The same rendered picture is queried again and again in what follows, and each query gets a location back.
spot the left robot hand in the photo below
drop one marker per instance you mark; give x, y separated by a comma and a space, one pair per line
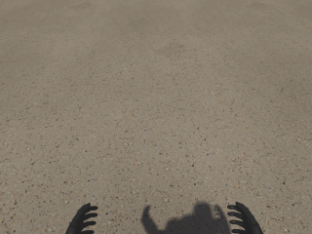
77, 224

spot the right robot hand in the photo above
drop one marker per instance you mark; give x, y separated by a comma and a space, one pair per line
249, 223

